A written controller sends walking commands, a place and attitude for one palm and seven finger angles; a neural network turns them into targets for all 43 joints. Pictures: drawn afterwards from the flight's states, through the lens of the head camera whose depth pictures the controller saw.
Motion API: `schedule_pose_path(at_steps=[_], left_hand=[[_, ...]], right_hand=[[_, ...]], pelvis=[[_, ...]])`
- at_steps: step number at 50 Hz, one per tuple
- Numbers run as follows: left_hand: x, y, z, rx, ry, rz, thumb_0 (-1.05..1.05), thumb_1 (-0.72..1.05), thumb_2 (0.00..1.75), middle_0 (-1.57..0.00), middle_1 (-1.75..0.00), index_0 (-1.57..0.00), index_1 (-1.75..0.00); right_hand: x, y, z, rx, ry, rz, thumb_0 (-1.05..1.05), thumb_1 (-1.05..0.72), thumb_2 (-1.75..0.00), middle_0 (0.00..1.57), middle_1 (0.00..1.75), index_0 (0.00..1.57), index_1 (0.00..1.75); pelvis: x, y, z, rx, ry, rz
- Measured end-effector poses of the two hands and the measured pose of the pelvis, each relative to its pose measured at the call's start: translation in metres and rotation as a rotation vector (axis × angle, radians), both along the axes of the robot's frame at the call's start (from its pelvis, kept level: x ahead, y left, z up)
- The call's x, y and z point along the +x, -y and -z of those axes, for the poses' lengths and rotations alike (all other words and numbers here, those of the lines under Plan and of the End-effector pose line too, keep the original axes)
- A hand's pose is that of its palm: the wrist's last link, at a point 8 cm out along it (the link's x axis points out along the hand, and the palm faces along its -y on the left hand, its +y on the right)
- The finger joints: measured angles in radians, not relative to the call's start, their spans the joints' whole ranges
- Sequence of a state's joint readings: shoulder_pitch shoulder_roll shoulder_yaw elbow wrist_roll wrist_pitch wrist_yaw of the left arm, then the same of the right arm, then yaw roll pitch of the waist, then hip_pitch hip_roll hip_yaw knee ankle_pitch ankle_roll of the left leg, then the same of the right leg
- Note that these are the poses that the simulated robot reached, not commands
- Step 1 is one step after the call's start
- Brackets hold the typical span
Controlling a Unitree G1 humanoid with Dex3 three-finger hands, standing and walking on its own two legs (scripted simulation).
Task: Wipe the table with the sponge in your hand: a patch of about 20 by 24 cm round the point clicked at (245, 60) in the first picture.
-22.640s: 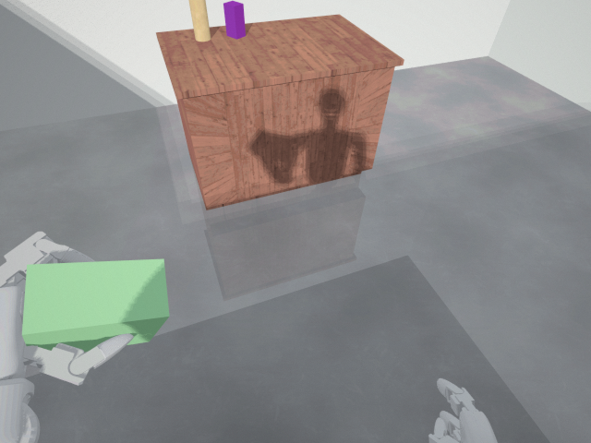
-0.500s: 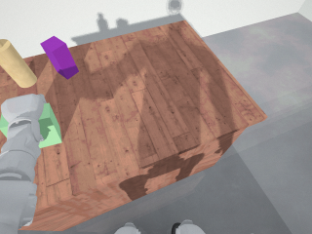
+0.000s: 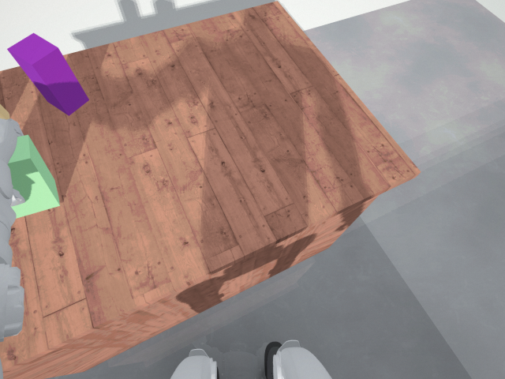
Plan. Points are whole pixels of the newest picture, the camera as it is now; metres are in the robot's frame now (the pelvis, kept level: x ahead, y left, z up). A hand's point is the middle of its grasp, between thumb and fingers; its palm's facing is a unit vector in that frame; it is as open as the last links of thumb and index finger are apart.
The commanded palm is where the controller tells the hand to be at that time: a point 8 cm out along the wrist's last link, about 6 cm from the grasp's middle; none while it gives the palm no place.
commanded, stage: slide across to the middle lane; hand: left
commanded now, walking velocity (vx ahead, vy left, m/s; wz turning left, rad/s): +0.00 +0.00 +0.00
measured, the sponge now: (10, 189) +0.42 +0.39 -0.02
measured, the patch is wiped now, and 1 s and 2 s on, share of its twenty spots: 0.20 0.30 0.40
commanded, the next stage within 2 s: wipe back along the middle lane in 0.60 s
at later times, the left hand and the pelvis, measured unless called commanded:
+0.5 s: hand (20, 157) +0.45 +0.36 +0.03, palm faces -0.15 +0.01 -0.99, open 9.8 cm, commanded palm +0.45 +0.32 +0.07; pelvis +0.03 +0.03 +0.02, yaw +2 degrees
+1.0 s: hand (54, 158) +0.45 +0.31 +0.02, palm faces -0.14 -0.01 -0.99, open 9.8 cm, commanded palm +0.42 +0.29 +0.06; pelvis +0.04 +0.01 +0.03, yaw +0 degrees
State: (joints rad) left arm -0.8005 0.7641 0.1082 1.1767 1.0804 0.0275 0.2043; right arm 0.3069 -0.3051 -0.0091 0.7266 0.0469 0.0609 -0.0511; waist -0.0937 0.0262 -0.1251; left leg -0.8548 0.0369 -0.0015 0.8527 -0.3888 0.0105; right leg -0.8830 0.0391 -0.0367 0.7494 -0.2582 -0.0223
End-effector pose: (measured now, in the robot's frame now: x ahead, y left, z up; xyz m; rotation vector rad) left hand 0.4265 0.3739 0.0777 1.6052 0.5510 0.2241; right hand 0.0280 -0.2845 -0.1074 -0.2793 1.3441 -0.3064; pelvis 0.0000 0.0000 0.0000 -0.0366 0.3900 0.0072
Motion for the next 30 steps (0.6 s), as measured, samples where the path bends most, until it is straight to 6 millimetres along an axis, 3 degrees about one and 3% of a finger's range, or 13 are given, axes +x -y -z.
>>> schedule_pose_path(at_steps=[8,17,30], left_hand=[[-0.002,-0.001,0.0,-0.003,0.032,0.035,0.0,-0.51,1.06,-0.76,-1.32,-0.79,-1.34],[-0.002,0.002,0.0,0.0,0.04,0.026,0.0,-0.51,1.06,-0.75,-1.33,-0.79,-1.35],[0.024,0.045,-0.004,-0.034,0.066,0.09,-0.01,-0.5,1.06,-0.75,-1.33,-0.78,-1.35]], right_hand=[[0.008,-0.016,-0.003,0.022,-0.009,0.017,0.0,-0.9,-0.9,0.2,0.3,0.2,0.3],[0.038,-0.037,-0.008,0.043,0.048,-0.009,0.0,-0.9,-0.9,0.2,0.3,0.2,0.3],[0.067,-0.054,-0.006,0.085,0.076,-0.03,0.0,-0.9,-0.9,0.2,0.3,0.2,0.3]], pelvis=[[0.011,-0.01,-0.006,-0.008,0.013,-0.003],[0.019,-0.022,-0.013,-0.012,0.05,-0.027],[0.03,-0.029,-0.019,-0.009,0.065,-0.031]])
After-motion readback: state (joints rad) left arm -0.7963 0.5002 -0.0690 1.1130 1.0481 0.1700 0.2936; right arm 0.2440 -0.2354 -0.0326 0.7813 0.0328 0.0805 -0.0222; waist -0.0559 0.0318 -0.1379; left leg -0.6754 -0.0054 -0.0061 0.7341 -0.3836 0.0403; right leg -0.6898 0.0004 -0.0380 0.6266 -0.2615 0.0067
